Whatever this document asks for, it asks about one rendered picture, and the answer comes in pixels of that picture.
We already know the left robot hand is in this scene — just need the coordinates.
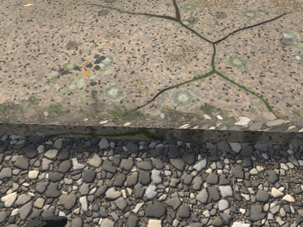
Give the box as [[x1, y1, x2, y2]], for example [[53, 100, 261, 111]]
[[24, 216, 68, 227]]

